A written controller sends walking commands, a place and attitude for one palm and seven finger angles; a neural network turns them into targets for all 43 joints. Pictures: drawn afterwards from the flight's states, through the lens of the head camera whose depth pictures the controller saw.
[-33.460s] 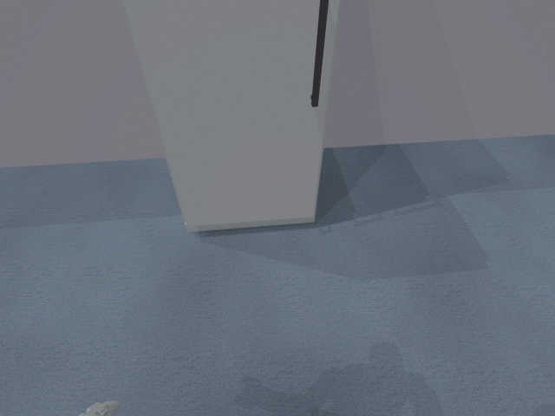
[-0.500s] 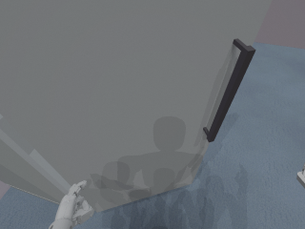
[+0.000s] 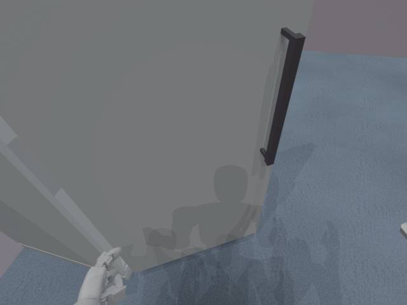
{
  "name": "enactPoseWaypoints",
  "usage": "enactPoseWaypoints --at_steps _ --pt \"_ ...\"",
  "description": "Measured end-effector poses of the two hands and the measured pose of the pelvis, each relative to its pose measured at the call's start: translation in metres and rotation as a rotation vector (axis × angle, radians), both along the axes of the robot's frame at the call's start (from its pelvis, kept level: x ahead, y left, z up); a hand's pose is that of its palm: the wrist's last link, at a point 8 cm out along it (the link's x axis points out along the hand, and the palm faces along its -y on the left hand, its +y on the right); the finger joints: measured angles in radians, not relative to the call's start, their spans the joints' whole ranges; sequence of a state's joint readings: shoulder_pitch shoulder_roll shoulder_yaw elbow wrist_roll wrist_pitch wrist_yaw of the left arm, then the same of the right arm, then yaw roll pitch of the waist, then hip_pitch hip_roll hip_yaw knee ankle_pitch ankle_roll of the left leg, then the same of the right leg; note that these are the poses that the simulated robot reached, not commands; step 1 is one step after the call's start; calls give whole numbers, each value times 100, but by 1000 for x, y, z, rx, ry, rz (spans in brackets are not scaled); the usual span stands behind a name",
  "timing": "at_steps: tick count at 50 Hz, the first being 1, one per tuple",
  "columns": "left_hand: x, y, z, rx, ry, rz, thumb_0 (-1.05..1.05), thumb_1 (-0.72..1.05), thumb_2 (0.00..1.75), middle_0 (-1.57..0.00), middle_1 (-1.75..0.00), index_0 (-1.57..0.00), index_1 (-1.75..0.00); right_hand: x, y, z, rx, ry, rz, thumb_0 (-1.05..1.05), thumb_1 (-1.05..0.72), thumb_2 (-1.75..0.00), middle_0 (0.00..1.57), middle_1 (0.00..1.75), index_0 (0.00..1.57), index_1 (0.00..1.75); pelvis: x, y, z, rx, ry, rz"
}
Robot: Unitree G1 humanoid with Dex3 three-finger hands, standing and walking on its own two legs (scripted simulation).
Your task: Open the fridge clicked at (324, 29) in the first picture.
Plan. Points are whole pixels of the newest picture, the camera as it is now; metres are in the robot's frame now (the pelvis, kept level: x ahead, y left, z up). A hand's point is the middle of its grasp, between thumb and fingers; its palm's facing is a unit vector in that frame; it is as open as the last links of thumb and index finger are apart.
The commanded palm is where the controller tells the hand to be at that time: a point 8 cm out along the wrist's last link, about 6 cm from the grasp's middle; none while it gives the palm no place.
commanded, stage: step back with the hand held close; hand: right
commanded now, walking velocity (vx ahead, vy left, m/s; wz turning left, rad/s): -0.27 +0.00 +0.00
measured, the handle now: (276, 108) +0.52 -0.14 +0.11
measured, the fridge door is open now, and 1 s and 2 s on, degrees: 57 57 57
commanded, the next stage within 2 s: stop stepping back and stand still in 0.46 s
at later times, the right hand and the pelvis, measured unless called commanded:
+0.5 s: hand out of the picture +0.11 -0.28 +0.19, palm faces +0.35 +0.85 -0.38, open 7.4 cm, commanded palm +0.06 -0.32 +0.19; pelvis -0.10 -0.03 +0.01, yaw +3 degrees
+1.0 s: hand out of the picture -0.02 -0.38 +0.19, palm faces +0.48 +0.79 -0.38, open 7.4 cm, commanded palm -0.07 -0.40 +0.19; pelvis -0.21 -0.10 +0.00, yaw +0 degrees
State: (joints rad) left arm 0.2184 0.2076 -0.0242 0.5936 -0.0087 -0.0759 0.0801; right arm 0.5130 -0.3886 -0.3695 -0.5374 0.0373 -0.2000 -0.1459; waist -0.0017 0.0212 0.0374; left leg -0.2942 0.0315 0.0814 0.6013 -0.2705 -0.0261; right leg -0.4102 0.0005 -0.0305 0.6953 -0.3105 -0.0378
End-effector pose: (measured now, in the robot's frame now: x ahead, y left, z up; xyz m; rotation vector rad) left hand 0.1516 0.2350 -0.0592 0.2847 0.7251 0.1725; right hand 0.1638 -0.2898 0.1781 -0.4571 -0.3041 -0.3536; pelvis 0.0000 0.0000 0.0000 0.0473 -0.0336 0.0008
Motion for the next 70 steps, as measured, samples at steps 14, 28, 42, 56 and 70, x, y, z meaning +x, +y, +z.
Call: enactPoseWaypoints --at_steps 14,28,42,56,70 --pt "-55 -30 16 -15 -17 -17 2 90 90 -21 -30 -20 -30 -52 -37 32 -72 -95 -26 1 -89 -90 21 30 21 30 -56 -19 15 50 50 35" --pt "-121 -41 17 45 1 30 2 90 90 -21 -30 -20 -30 -99 -53 13 -45 -135 67 1 -88 -90 21 30 22 30 -110 -42 3 16 12 56" --pt "-212 -87 34 -19 18 65 2 90 90 -21 -30 -20 -30 -180 -80 50 -125 -72 120 1 -88 -90 21 30 22 30 -175 -79 30 41 17 51" --pt "-234 -111 15 20 3 20 2 91 90 -21 -30 -20 -30 -225 -140 -13 145 -67 -96 1 -89 -90 20 30 21 30 -213 -115 7 -13 -9 26" --pt "-250 -168 8 -107 1 11 2 90 90 -21 -30 -20 -30 -224 -151 66 -231 -99 44 1 -89 -90 21 30 21 30 -222 -142 18 14 1 16"
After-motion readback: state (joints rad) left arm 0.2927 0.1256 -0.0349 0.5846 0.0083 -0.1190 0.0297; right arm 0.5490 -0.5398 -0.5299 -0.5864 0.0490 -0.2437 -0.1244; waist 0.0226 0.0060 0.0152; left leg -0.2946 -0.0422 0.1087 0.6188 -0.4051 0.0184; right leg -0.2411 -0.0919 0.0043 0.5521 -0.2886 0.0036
